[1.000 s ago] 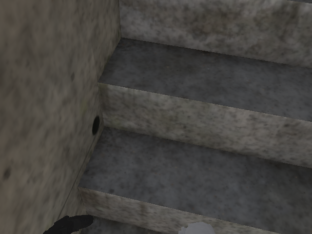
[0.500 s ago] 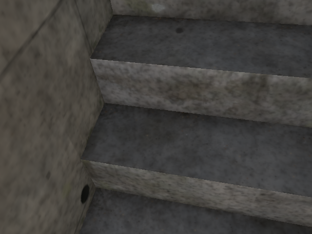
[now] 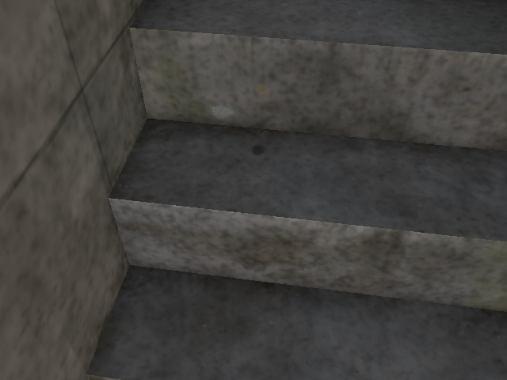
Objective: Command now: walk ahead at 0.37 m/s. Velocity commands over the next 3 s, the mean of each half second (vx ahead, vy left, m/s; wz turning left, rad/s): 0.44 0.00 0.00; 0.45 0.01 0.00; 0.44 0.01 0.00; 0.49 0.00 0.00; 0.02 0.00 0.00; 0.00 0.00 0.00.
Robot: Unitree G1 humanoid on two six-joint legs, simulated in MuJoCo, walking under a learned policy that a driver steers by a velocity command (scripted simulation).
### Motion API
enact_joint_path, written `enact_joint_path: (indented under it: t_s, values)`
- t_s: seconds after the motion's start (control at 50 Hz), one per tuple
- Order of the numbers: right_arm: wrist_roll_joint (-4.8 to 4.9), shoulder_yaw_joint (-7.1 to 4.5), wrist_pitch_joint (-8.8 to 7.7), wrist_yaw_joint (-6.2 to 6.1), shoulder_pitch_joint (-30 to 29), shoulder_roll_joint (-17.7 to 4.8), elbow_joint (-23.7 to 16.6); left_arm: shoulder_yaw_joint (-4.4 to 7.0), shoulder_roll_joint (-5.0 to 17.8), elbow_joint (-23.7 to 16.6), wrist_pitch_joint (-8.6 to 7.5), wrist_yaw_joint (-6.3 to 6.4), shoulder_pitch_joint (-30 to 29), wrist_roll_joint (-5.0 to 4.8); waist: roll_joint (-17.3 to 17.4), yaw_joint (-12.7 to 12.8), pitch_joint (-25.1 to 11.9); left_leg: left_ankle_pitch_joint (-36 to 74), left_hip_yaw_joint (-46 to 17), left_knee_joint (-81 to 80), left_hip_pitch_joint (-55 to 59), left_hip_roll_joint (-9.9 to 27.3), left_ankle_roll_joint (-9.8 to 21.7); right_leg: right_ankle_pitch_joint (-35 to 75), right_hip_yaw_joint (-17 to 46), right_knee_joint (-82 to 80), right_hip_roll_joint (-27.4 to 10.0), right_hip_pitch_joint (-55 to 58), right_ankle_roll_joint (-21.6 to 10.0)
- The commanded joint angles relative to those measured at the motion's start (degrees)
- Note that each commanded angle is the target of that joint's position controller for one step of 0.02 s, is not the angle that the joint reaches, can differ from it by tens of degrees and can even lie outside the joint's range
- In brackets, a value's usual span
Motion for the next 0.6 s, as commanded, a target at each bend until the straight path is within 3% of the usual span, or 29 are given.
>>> enact_joint_path:
  t_s: [0.02,0.06,0.08,0.1,0.12,0.14,0.16,0.18,0.2,0.22,0.24,0.26,0.28,0.3,0.32,0.34,0.36,0.38,0.4,0.42,0.44,0.46,0.5,0.52,0.56,0.6]
  values:
    - [-1.02,-0.64,-2.33,0.94,5.41,-4.4,0.78,-3.65,-6.41,-16.76,-0.72,0.85,-21.08,0.39,2.32,-1.34,14.08,-3.75,-23.03,-16.46,12.85,20.81,9.89,-5.8,5.28,30.2,-0.59,-45.96,-3.01]
    - [0.64,-0.1,-2.9,1.22,0.53,-5.45,0.46,-5.1,-5.84,-21.69,0.33,1.06,-23.44,-0.85,0.06,3.26,17.21,-2.88,-14.21,-22.61,-1.64,18.41,5.76,-2.75,3.03,18.53,-3.57,-38.85,-3.26]
    - [1.81,0.11,-2.98,1.22,-4.37,-6.72,-0.66,-5.04,-3.17,-24.25,0.71,0.44,-24.42,-1.79,0.4,5.48,18.41,1.26,-7.11,-30.15,-12.65,15.1,5.08,-0.32,-4.13,0.08,-5.75,-26.1,-2.27]
    - [2.59,0.54,-3.09,0.02,-6.37,-6.35,-1.64,-4.9,-1.49,-25.11,1.43,-0.57,-23.8,-3.16,3.11,6.66,17.57,9.44,-5.51,-37.47,-22.18,14.4,6.47,7.05,-7.29,-12.33,-8.94,-9.74,-2.15]
    - [3.84,0.76,-2.77,-0.65,-8.22,-7.17,-1.97,-6.17,-3.14,-23.26,2.37,-0.95,-19.78,-5.53,5.36,6.69,13.42,24.78,0.41,-42.8,-26.61,11.54,9.16,6.74,-15.61,-27.91,-7.55,10.5,-3.12]
    - [5.67,0.95,-3.22,-1.2,-7.76,-9.08,-4.16,-6.22,-2.97,-19.99,1.84,-0.95,-15.01,-7.17,3.48,5.79,6.86,63.78,-0.31,-35.62,-25.23,12.31,10.54,7.46,-18.11,-32.92,-3.01,27.52,-2.71]
    - [5.7,-0.42,-4.36,-0.95,-6.94,-14.07,-4.33,-5.12,-2.03,-14.89,1.87,-0.19,-1.42,-5.28,7.81,9.89,-4.63,106.88,-0.1,-21.28,-12.33,14.65,10.22,8.17,-17.65,-31.26,-0.36,33.86,-3.54]
    - [6.41,-2.97,-4.8,-0.12,-7.77,-20.13,-4.87,-4.59,-0.75,-12.7,1.9,-0.36,7.89,-3.52,14.64,12.98,-14.21,123.57,-1.71,-6.59,1.72,16.68,9.4,4.99,-14.89,-41.01,1.83,34.06,-4.03]
    - [6.83,-2.63,-4.98,1.43,-1.93,-15.46,-6.05,-3.63,2.9,-10.51,0.85,-0.65,1.76,-3.11,8.78,6.33,-19.78,117.06,-5.96,7.67,1.23,12.5,7.35,5.27,-11.24,-55.55,3.71,40.26,-5.57]
    - [4.57,-2.03,-5.73,3.64,3.64,-13.59,-6.87,-2.23,5.79,-8.5,0.96,-1.32,3.55,-1.72,4.81,4.23,-26.78,88.98,-11.6,20.54,-7.98,9.92,5.67,1.11,3.31,-62.63,-0.62,52.03,-8.4]
    - [1.16,-2.0,-5.74,5.66,-1.81,-10.03,-8.21,-0.22,9.94,-6.21,2.1,-1.53,6.49,0.37,-11.29,7.35,-25.78,34.21,-11.69,44.64,-16.16,-0.77,4.34,-8.87,23.51,-76.26,-9.64,50.04,-11.87]
    - [-1.69,-0.95,-5.27,5.95,-8.28,-1.71,-9.63,1.43,11.36,-4.74,2.1,-2.46,4.97,1.7,-7.85,8.15,-21.03,22.26,-23.06,75.66,-27.33,-6.98,2.18,-13.08,35.24,-85.62,-15.29,43.76,-10.73]
    - [-2.36,-0.68,-3.0,5.08,-14.11,1.67,-15.2,1.73,11.25,-2.47,1.69,-1.93,2.93,1.66,-1.32,5.84,-12.41,21.14,-21.65,83.05,-38.64,-5.12,2.81,-25.67,34.31,-87.87,-16.19,38.07,-6.79]
    - [-2.36,0.16,-1.31,4.31,-16.57,3.78,-17.06,1.34,8.99,0.79,0.84,-1.56,2.6,1.41,0.34,3.99,1.14,23.17,-18.06,81.29,-44.61,-3.29,3.27,-25.45,29.79,-87.93,-15.83,28.16,-3.46]
    - [-2.09,0.83,-0.13,3.83,-18.4,5.79,-18.73,1.0,7.09,3.18,-0.39,-1.53,3.04,1.07,-0.21,2.23,8.56,20.01,-17.97,83.6,-48.51,-3.27,3.68,-19.74,25.35,-88.15,-13.76,21.79,-2.36]
    - [-0.8,1.69,0.92,3.02,-15.68,7.31,-18.25,0.36,4.19,5.19,-1.18,-1.83,2.0,1.64,-0.64,-0.18,10.39,15.72,-18.02,89.23,-50.66,-4.7,3.41,-14.17,21.18,-88.92,-12.07,19.08,-2.29]
    - [-0.26,1.46,1.28,2.51,-11.78,5.45,-16.5,-0.26,2.13,4.85,-2.56,-2.46,0.54,1.73,-0.24,-1.7,10.29,17.11,-18.95,88.49,-50.92,-4.46,3.03,-8.48,17.39,-90.65,-11.49,18.4,-2.42]
    - [0.41,1.43,1.84,2.17,-11.52,4.92,-16.69,-0.43,1.93,5.59,-3.45,-2.81,0.56,1.39,-0.6,-2.62,10.91,17.44,-19.09,87.61,-52.06,-4.51,2.24,-3.42,14.5,-92.47,-11.48,17.74,-2.26]
    - [0.19,1.53,2.2,1.29,-10.95,4.91,-17.3,-0.16,2.67,6.96,-4.73,-3.36,2.02,0.15,-2.35,-4.01,9.6,18.39,-18.66,86.87,-52.75,-4.09,1.77,1.45,11.4,-92.9,-11.46,18.01,-2.28]
    - [0.71,1.39,2.53,0.7,-13.31,3.78,-17.48,-0.19,3.87,7.25,-5.57,-3.49,2.02,-0.7,-0.92,-3.86,10.5,18.63,-17.67,84.6,-53.24,-3.66,1.16,3.24,9.29,-94.91,-10.8,16.71,-1.34]
    - [1.68,1.33,2.86,0.47,-15.03,2.57,-17.9,-0.04,5.63,6.46,-6.14,-3.23,1.4,-1.04,-0.47,-3.72,10.69,19.59,-15.16,79.2,-51.48,-3.65,0.05,3.75,8.24,-98.0,-11.37,14.43,-1.57]
    - [2.04,1.55,3.52,0.09,-16.37,4.84,-17.25,0.44,7.23,8.3,-6.59,-3.17,5.57,-0.78,-3.58,-2.3,8.8,19.03,-12.7,91.8,-56.4,-4.09,0.55,3.38,11.4,-99.24,-13.77,18.37,-4.77]
    - [2.03,1.31,3.85,-0.66,-17.53,4.33,-17.52,0.68,8.98,8.66,-7.29,-2.86,8.18,-1.61,-4.19,-1.6,8.79,15.41,-13.0,97.44,-64.59,-2.17,0.66,1.44,12.62,-101.27,-14.82,25.92,-5.46]
    - [1.92,2.04,3.71,-0.96,-22.89,5.42,-19.64,0.62,9.71,10.35,-7.34,-2.69,11.94,-1.1,-2.95,0.11,9.76,12.01,-12.43,103.06,-71.31,-1.45,1.45,-0.97,14.49,-103.38,-16.71,30.6,-5.15]
    - [1.33,2.63,3.51,-0.72,-28.61,5.49,-21.43,0.39,9.48,10.95,-7.2,-1.75,14.91,-1.04,-2.36,1.73,10.18,9.54,-10.7,102.91,-77.1,0.9,2.31,-3.87,14.17,-105.67,-17.57,36.91,-4.76]
    - [1.47,3.07,3.39,-0.54,-29.72,5.11,-22.2,0.21,9.16,10.66,-6.12,-0.71,18.14,-0.76,-0.76,3.54,9.9,7.7,-7.8,97.12,-78.56,3.97,1.54,-3.45,12.5,-106.58,-17.16,41.92,-5.33]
